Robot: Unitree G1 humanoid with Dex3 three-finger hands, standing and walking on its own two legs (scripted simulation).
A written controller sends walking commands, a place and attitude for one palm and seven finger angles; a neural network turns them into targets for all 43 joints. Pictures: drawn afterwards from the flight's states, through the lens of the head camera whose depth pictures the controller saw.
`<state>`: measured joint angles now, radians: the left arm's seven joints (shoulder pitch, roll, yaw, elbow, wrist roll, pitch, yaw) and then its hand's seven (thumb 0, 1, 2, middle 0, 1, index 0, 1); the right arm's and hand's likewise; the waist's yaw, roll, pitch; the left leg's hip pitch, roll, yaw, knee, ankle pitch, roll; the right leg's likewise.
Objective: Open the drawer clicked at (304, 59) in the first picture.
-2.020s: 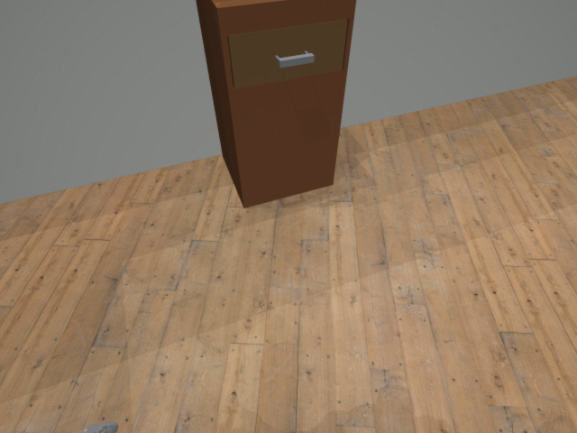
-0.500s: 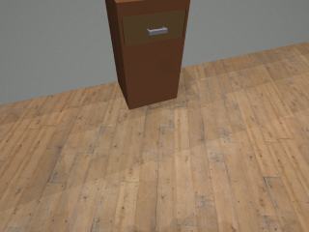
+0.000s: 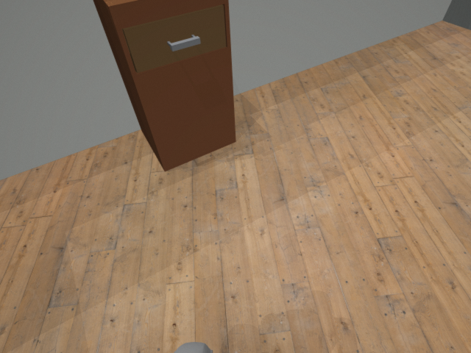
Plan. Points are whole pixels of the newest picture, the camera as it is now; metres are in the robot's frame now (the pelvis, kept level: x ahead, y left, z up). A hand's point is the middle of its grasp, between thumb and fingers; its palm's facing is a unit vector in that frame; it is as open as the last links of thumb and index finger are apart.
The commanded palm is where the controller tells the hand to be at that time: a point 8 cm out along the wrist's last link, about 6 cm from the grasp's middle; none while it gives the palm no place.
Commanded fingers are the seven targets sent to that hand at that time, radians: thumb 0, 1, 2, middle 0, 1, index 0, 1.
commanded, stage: walk to a spot facing it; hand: left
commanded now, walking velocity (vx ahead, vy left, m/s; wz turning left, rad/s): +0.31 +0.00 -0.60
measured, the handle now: (183, 41) +1.26 +0.36 -0.05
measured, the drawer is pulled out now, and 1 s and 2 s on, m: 0.00 0.00 0.00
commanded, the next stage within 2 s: turn to face it in 1.82 s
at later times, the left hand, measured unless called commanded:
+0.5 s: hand (125, 321) +0.20 +0.27 -0.18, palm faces -0.19 -0.96 -0.19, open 7.4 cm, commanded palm none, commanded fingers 0.00 0.90 0.90 -0.20 -0.30 -0.20 -0.30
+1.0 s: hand (250, 191) +0.57 +0.03 -0.18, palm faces -0.58 -0.80 -0.13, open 7.4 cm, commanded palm none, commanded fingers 0.00 0.90 0.90 -0.20 -0.30 -0.20 -0.30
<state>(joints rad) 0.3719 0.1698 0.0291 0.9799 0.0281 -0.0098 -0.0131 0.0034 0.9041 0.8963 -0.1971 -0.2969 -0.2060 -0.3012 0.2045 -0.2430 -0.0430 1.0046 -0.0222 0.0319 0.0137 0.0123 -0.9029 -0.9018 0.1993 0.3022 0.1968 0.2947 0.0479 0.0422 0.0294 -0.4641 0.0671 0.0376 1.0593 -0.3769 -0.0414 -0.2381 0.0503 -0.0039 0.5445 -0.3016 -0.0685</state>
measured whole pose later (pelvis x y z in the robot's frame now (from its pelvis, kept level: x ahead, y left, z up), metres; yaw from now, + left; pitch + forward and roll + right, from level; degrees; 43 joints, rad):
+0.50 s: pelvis +0.16 +0.07 +0.00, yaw -18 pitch +0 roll -1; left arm 0.36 0.24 0.10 1.03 0.04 0.01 -0.03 0.01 0.91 0.90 -0.19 -0.30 -0.20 -0.30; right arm 0.17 -0.15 -0.02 0.91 -0.02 -0.08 -0.01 0.01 -0.90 -0.90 0.20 0.30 0.20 0.29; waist 0.05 -0.06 0.02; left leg -0.26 0.05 0.15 0.54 -0.28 0.03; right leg -0.42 0.00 0.02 1.17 -0.37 -0.01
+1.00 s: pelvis +0.36 -0.02 -0.02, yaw -32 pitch -1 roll -1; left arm 0.06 0.17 0.04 0.93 0.02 -0.05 -0.03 0.00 0.91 0.90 -0.19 -0.30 -0.20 -0.30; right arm 0.52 -0.12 -0.02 1.15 -0.01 -0.03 -0.01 0.01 -0.90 -0.90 0.20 0.30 0.20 0.29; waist -0.07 -0.01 0.12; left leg -0.20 0.14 0.16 1.17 -0.48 -0.03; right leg -0.41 0.03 -0.17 0.67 -0.25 -0.12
